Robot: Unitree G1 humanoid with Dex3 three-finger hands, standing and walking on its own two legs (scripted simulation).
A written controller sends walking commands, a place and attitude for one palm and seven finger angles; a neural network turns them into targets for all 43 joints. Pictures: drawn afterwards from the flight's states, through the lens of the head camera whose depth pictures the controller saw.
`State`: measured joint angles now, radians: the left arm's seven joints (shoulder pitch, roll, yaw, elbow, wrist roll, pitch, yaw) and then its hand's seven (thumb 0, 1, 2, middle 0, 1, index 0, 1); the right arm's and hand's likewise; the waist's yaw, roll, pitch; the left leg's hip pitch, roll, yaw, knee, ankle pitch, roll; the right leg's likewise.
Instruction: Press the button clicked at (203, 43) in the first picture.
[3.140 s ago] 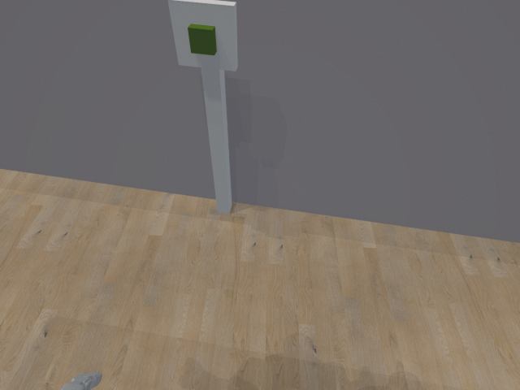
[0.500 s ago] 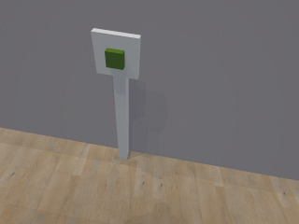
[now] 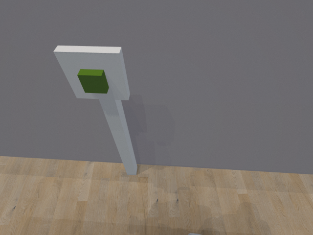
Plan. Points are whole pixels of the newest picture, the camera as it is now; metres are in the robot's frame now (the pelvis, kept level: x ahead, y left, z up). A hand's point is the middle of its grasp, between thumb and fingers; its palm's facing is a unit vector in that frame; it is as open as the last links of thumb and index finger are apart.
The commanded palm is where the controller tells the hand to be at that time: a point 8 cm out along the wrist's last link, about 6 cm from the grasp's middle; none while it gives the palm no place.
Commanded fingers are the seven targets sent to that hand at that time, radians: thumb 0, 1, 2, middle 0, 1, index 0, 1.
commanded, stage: come to a stop and stand still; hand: left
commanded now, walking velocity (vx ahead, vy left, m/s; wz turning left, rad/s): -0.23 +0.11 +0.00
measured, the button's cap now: (94, 80) +0.52 +0.19 +0.10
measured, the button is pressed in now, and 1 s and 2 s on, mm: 0 0 0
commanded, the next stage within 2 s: look again from close up in 1.12 s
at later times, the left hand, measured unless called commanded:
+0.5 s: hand out of the picture -0.02 +0.24 -0.17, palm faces +0.03 -0.98 -0.19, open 7.3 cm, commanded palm none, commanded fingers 0.00 0.90 0.90 -0.20 -0.30 -0.20 -0.30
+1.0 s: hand out of the picture -0.03 +0.16 -0.16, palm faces +0.01 -0.98 -0.19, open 7.3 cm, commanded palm none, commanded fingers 0.00 0.90 0.90 -0.20 -0.30 -0.20 -0.30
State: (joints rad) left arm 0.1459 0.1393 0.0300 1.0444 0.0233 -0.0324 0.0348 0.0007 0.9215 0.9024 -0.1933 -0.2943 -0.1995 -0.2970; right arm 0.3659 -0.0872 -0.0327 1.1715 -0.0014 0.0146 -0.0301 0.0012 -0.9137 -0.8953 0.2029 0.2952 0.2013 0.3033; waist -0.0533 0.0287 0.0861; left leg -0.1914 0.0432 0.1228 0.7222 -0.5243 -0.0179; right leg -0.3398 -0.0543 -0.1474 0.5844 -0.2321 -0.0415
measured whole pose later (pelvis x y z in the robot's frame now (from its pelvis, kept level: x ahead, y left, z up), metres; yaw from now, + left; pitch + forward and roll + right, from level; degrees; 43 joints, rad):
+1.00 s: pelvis -0.03 -0.01 +0.01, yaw -1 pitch -2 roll +0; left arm 0.29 0.13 0.01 1.14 0.01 -0.01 0.04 0.01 0.93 0.90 -0.20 -0.29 -0.20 -0.30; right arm 0.30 -0.12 -0.01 1.18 -0.01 0.02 -0.03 0.00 -0.91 -0.90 0.20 0.29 0.20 0.30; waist -0.02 0.02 0.03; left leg -0.16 0.10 0.06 0.40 -0.20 -0.07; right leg -0.12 0.03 -0.08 0.41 -0.27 -0.05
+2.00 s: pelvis -0.01 +0.03 +0.00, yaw -3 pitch +0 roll +1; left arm 0.31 0.16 0.00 1.11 0.03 0.00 0.02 0.00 0.91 0.90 -0.19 -0.29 -0.20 -0.30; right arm 0.31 -0.13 0.02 1.10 -0.02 -0.01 -0.02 0.00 -0.91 -0.90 0.20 0.30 0.20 0.30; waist 0.00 -0.03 0.03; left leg -0.18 -0.03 0.08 0.51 -0.33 0.05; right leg -0.19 -0.04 -0.03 0.55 -0.36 -0.01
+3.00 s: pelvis -0.03 +0.01 +0.01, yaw -2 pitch +0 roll +0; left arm 0.30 0.19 -0.01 1.08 0.02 -0.01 0.02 0.00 0.91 0.90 -0.20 -0.29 -0.20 -0.30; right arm 0.28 -0.17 0.01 1.09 -0.02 0.00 -0.01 0.00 -0.91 -0.90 0.20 0.30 0.20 0.30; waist -0.01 -0.01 0.05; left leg -0.19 0.01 0.06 0.45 -0.25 0.01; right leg -0.18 0.00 -0.05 0.46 -0.27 -0.03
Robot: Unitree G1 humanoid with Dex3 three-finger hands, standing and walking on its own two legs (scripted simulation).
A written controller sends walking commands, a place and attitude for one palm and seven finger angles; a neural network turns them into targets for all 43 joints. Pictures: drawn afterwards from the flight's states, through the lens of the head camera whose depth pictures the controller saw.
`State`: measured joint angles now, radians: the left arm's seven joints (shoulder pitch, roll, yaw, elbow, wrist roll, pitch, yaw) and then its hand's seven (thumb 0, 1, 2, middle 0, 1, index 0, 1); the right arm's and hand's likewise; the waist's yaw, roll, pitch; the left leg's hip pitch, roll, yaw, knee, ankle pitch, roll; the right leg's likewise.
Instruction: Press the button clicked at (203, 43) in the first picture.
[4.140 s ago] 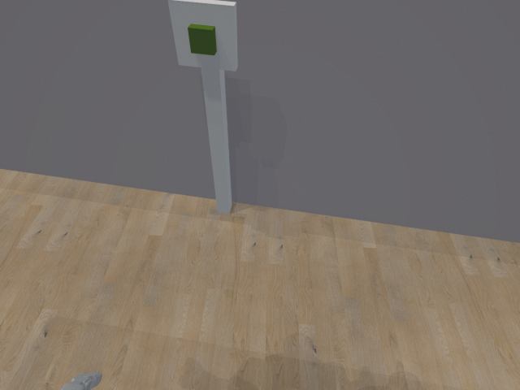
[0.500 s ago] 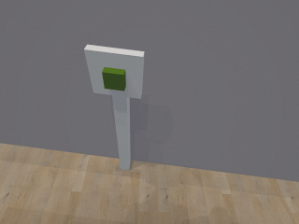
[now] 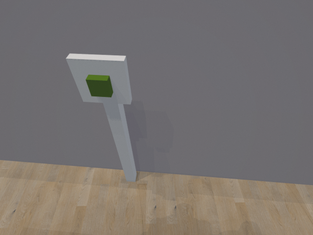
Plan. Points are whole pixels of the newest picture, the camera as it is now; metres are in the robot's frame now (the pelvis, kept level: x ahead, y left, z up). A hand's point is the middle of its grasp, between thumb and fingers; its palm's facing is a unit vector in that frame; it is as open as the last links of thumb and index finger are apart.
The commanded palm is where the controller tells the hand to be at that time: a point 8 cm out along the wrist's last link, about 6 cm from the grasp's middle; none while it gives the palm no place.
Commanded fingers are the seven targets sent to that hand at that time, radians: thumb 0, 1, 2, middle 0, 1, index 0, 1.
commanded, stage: come to a stop and stand still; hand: left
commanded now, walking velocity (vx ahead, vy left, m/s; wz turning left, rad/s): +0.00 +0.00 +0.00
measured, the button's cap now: (100, 85) +0.54 +0.21 +0.08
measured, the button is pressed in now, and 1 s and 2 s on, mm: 0 0 0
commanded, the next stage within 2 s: look again from close up in 0.12 s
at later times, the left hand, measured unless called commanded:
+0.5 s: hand out of the picture +0.00 +0.20 -0.19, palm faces +0.03 -0.98 -0.18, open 7.3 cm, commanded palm none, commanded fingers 0.00 0.90 0.90 -0.20 -0.30 -0.20 -0.30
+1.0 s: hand out of the picture +0.01 +0.22 -0.19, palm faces -0.03 -0.98 -0.18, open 7.3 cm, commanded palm none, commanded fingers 0.00 0.90 0.90 -0.20 -0.30 -0.20 -0.30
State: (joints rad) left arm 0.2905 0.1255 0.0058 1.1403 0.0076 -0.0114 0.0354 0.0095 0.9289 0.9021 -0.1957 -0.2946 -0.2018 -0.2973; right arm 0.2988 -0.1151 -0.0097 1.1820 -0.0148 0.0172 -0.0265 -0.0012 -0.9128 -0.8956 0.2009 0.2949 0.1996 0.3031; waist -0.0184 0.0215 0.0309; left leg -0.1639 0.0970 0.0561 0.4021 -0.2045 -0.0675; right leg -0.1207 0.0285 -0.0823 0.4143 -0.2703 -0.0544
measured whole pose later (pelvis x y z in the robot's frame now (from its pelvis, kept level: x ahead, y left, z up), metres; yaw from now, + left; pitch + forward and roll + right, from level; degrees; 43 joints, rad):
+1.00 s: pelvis +0.02 +0.05 -0.01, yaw -2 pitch +0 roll +1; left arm 0.31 0.16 0.00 1.11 0.03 0.00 0.02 0.00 0.91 0.90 -0.19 -0.29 -0.20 -0.30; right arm 0.31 -0.13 0.02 1.10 -0.02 -0.01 -0.02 0.00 -0.91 -0.90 0.20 0.30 0.20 0.30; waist 0.00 -0.03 0.03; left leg -0.18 -0.03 0.08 0.51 -0.33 0.05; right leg -0.19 -0.04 -0.03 0.55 -0.36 -0.01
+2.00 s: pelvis -0.01 +0.02 +0.00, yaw -1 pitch +0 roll +0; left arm 0.30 0.19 -0.01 1.08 0.02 -0.01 0.02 0.00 0.91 0.90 -0.20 -0.29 -0.20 -0.30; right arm 0.28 -0.17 0.01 1.09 -0.02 0.00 -0.01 0.00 -0.91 -0.90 0.20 0.30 0.20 0.30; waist -0.01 -0.01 0.05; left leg -0.19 0.01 0.06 0.45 -0.25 0.01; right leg -0.18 0.00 -0.05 0.46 -0.27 -0.03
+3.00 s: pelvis +0.03 +0.04 -0.01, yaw -2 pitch -2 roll +0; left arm 0.39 0.15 -0.01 1.13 0.02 0.00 0.02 0.00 0.91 0.90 -0.20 -0.29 -0.20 -0.30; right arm 0.32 -0.16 0.02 1.16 -0.01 0.00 -0.01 0.00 -0.91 -0.90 0.20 0.30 0.20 0.30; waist 0.00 -0.02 0.03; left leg -0.16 0.00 0.07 0.56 -0.38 0.03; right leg -0.14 -0.01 -0.04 0.54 -0.37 0.00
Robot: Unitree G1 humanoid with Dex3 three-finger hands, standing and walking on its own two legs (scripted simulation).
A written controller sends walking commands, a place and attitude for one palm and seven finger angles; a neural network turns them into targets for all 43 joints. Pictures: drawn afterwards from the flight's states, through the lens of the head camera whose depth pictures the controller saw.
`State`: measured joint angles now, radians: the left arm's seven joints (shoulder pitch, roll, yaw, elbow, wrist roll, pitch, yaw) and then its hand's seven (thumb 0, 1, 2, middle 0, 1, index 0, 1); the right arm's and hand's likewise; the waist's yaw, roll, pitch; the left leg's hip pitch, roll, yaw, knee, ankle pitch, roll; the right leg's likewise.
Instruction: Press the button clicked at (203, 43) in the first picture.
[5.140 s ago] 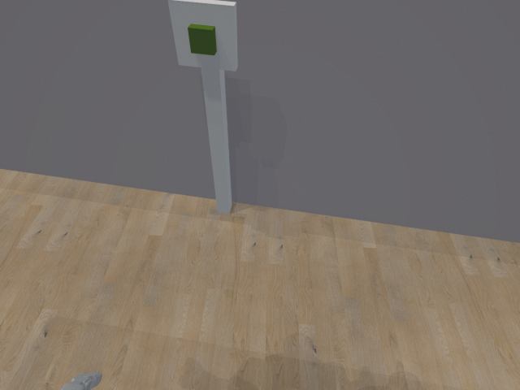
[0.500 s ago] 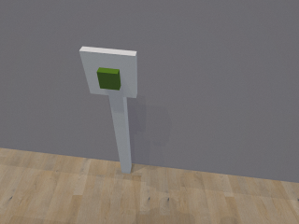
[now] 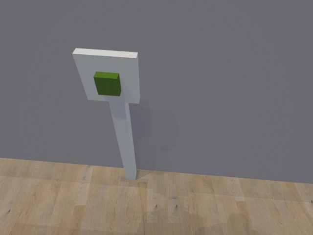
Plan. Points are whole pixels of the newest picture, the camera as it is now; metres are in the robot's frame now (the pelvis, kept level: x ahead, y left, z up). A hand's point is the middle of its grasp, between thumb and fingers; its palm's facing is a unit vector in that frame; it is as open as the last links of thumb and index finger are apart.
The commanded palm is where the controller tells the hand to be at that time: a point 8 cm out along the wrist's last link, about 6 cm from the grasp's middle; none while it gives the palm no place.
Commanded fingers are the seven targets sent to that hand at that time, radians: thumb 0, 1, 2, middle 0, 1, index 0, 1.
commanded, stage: come to a stop and stand still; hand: left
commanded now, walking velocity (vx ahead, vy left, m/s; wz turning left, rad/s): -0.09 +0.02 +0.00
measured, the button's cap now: (108, 83) +0.52 +0.18 +0.09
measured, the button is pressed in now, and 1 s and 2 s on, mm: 0 0 0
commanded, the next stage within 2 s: look again from close up in 0.86 s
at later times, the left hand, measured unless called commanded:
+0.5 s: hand out of the picture +0.03 +0.16 -0.17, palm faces +0.02 -0.97 -0.23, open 7.3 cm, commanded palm none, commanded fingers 0.00 0.90 0.90 -0.20 -0.30 -0.20 -0.30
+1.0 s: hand out of the picture -0.03 +0.16 -0.17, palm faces -0.01 -0.98 -0.20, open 7.3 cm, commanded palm none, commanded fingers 0.00 0.90 0.90 -0.20 -0.30 -0.20 -0.30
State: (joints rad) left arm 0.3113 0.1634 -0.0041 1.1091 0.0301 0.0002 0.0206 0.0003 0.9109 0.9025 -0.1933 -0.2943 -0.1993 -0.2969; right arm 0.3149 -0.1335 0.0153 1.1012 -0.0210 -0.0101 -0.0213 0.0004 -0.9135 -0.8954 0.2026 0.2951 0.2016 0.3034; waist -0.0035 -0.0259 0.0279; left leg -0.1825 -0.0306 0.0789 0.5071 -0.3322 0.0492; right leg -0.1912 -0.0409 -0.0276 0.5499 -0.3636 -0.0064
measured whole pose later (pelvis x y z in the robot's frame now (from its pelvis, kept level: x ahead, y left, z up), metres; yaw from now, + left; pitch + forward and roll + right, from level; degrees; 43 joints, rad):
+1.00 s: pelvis -0.03 -0.02 +0.01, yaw +1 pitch +0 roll +0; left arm 0.30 0.19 -0.01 1.08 0.02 -0.01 0.02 0.00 0.91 0.90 -0.20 -0.29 -0.20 -0.30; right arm 0.28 -0.17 0.01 1.09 -0.02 0.00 -0.01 0.00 -0.91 -0.90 0.20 0.30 0.20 0.30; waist -0.01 -0.01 0.05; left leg -0.19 0.01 0.06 0.45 -0.25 0.01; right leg -0.18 0.00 -0.05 0.46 -0.27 -0.03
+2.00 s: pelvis +0.01 -0.01 +0.00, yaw +0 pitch -2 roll +0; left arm 0.39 0.15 -0.01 1.13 0.02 0.00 0.02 0.00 0.91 0.90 -0.20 -0.29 -0.20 -0.30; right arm 0.32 -0.16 0.02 1.16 -0.01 0.00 -0.01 0.00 -0.91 -0.90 0.20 0.30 0.20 0.30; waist 0.00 -0.02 0.03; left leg -0.16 0.00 0.07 0.56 -0.38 0.03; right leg -0.14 -0.01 -0.04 0.54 -0.37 0.00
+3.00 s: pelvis -0.02 -0.03 +0.01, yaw -1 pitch +0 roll +1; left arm 0.31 0.15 -0.02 1.12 0.01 -0.02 0.02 0.00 0.91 0.90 -0.20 -0.29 -0.20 -0.30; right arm 0.29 -0.15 0.02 1.12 -0.01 -0.01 -0.02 0.00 -0.91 -0.90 0.20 0.29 0.20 0.30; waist 0.00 -0.01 0.05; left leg -0.19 0.02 0.09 0.46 -0.27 0.00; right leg -0.20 0.00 -0.05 0.49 -0.29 -0.03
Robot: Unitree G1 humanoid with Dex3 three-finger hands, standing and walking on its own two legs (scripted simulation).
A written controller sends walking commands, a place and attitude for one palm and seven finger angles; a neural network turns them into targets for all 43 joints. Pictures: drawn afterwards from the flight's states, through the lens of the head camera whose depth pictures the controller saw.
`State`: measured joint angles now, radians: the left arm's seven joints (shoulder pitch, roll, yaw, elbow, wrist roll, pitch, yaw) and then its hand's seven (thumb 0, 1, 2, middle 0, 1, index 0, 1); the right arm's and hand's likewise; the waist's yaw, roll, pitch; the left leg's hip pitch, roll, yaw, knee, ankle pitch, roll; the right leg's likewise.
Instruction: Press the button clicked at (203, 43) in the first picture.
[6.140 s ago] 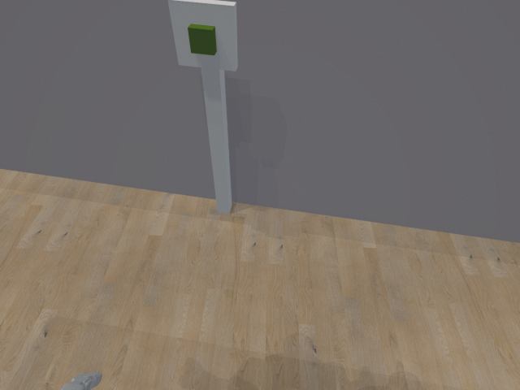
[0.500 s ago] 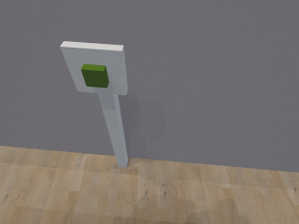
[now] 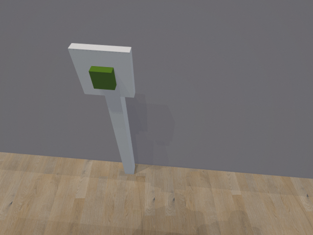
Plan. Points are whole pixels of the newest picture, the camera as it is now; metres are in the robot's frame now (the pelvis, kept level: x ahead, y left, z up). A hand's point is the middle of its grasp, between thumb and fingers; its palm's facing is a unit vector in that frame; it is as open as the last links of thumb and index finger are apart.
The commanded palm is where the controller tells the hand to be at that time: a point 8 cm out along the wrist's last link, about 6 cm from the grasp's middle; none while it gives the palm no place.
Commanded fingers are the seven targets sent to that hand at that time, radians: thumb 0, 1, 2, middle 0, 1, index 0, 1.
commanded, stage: look again from close up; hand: left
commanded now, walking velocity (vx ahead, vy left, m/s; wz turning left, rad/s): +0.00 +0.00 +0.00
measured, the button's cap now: (103, 77) +0.55 +0.20 +0.08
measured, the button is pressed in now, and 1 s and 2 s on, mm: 0 0 0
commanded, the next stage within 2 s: shuffle to correct the standing spot in 0.50 s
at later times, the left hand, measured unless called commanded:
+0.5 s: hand out of the picture +0.09 +0.26 -0.14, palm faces +0.01 -0.94 -0.35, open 7.4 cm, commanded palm none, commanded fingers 0.00 0.90 0.90 -0.20 -0.30 -0.20 -0.30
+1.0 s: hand out of the picture -0.02 +0.18 -0.19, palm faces +0.01 -0.99 -0.15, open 7.4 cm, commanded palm none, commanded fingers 0.00 0.90 0.90 -0.20 -0.30 -0.20 -0.30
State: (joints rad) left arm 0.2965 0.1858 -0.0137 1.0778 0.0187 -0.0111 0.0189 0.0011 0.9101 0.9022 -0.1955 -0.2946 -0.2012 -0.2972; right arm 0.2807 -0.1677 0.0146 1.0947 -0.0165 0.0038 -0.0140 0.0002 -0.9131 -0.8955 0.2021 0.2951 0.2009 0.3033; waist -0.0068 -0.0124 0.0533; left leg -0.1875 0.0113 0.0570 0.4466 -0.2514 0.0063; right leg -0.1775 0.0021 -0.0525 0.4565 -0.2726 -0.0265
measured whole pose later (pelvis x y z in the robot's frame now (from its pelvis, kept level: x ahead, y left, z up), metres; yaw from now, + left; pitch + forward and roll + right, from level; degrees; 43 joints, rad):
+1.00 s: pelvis +0.03 +0.02 -0.01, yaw +0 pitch -2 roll +0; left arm 0.39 0.15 -0.01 1.13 0.02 0.00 0.02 0.00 0.91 0.90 -0.20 -0.29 -0.20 -0.30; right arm 0.32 -0.16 0.02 1.16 -0.01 0.00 -0.01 0.00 -0.91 -0.90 0.20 0.30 0.20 0.30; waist 0.00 -0.02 0.03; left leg -0.16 0.00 0.07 0.56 -0.38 0.03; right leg -0.14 -0.01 -0.04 0.54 -0.37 0.00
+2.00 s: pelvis +0.00 +0.00 +0.00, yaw -2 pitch +0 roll +1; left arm 0.31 0.15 -0.02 1.12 0.01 -0.02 0.02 0.00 0.91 0.90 -0.20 -0.29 -0.20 -0.30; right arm 0.29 -0.15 0.02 1.12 -0.01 -0.01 -0.02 0.00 -0.91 -0.90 0.20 0.29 0.20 0.30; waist 0.00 -0.01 0.05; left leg -0.19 0.02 0.09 0.46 -0.27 0.00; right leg -0.20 0.00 -0.05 0.49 -0.29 -0.03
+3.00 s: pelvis +0.04 -0.02 +0.00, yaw -2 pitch +0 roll +1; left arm 0.27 0.16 0.00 1.11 0.01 -0.02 0.03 0.00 0.91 0.90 -0.20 -0.29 -0.20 -0.30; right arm 0.25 -0.14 0.01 1.14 -0.01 -0.01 -0.04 0.00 -0.92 -0.90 0.20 0.29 0.20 0.30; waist 0.00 -0.02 0.03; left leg -0.11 0.05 0.08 0.43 -0.32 -0.03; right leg -0.12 0.04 -0.06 0.45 -0.33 -0.06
